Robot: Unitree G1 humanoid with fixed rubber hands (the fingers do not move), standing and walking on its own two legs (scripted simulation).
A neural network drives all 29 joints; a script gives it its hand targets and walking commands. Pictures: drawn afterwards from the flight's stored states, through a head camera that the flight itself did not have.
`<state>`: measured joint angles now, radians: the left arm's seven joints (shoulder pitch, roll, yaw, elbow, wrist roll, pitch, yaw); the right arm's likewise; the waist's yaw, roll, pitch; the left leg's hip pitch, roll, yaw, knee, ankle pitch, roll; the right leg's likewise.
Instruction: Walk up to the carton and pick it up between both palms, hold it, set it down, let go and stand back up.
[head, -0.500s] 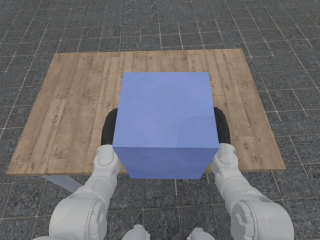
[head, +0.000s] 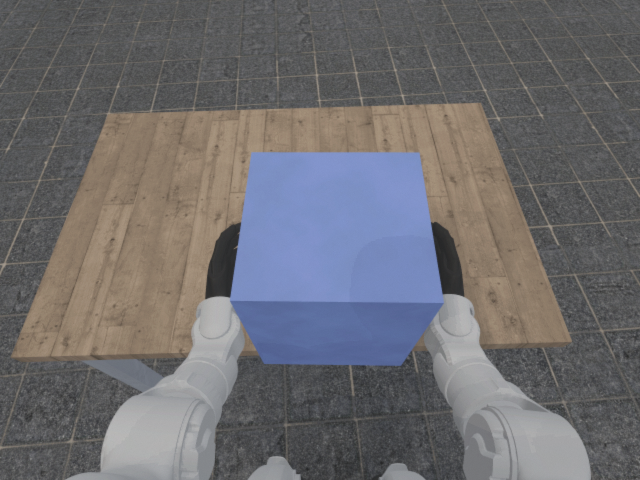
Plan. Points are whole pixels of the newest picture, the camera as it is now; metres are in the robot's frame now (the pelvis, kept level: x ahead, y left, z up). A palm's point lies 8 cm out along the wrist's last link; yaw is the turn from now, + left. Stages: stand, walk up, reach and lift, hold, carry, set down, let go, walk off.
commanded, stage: reach and lift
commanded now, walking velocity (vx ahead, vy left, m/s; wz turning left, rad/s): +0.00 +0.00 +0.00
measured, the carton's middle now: (333, 269) +0.39 +0.00 -0.01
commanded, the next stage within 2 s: none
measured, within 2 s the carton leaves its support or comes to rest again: leaves its support in 0.30 s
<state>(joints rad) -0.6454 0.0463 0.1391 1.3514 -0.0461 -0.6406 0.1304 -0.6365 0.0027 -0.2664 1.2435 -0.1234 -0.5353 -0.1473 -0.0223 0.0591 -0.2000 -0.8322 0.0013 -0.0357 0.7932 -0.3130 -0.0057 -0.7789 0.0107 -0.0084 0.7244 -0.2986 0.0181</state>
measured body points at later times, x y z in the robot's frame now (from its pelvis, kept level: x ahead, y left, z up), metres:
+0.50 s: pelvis -0.01 +0.00 +0.00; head +0.05 +0.01 +0.45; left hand +0.38 +0.13 +0.01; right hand +0.37 -0.17 +0.01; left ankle +0.03 +0.11 -0.70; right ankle +0.02 -0.14 -0.70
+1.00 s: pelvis -0.01 -0.01 +0.03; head -0.01 -0.01 +0.48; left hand +0.39 +0.12 +0.10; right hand +0.37 -0.18 +0.09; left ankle +0.03 +0.10 -0.70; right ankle +0.02 -0.14 -0.70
